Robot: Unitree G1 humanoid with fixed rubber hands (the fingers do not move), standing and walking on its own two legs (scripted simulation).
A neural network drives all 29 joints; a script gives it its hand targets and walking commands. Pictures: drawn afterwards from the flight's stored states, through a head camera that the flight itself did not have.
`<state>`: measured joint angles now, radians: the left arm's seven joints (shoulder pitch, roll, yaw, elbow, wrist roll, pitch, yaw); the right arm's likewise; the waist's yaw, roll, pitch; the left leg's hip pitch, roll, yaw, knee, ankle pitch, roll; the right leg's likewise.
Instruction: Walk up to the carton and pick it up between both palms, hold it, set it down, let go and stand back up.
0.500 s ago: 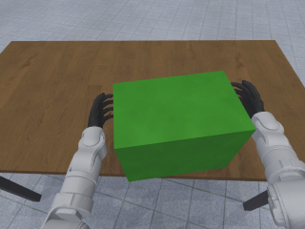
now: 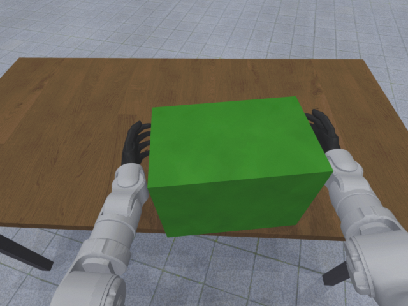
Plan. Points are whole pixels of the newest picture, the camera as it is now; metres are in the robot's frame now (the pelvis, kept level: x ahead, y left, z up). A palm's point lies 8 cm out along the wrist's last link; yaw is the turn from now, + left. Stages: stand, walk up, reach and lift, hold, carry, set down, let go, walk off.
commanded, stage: reach and lift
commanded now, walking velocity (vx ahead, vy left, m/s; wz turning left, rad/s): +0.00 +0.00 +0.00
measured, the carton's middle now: (228, 170) +0.40 +0.01 +0.03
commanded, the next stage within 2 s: none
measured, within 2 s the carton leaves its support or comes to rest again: leaves its support in 1.34 s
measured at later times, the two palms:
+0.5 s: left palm (133, 161) +0.37 +0.20 +0.07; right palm (325, 148) +0.45 -0.18 +0.07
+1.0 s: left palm (134, 161) +0.37 +0.20 +0.06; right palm (326, 151) +0.44 -0.18 +0.08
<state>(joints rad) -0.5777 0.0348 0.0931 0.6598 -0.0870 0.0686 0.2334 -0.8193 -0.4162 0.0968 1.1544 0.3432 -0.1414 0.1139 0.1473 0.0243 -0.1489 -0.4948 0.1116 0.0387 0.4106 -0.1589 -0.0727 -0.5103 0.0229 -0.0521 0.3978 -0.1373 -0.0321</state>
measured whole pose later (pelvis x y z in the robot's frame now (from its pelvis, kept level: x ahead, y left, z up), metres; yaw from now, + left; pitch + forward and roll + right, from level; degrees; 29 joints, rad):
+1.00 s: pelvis +0.01 +0.00 +0.01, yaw +1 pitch +12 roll +0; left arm -0.55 -0.05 0.28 0.75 0.09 -0.08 0.16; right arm -0.78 -0.32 -0.14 1.23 0.03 -0.25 0.16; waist 0.09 0.00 -0.15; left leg -0.38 0.09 0.03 0.29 -0.12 -0.06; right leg -0.40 0.01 -0.06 0.30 -0.11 -0.02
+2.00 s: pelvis +0.01 +0.01 +0.01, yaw +3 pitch +6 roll -1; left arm -0.50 0.05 0.15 0.42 0.02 0.29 0.18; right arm -0.67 -0.31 0.01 0.88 0.24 0.05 0.06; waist 0.02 -0.01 -0.16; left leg -0.28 0.08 0.01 0.32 -0.14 -0.05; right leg -0.27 -0.01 -0.09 0.27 -0.11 -0.01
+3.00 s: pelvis +0.00 +0.04 +0.01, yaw +2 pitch -2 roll -1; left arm -0.59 0.10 0.27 0.20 0.11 0.67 0.01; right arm -0.66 -0.21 -0.09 0.54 0.25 0.44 -0.07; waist -0.06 -0.02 -0.10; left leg -0.13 0.04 0.03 0.32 -0.15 -0.02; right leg -0.11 -0.04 -0.06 0.26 -0.11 0.03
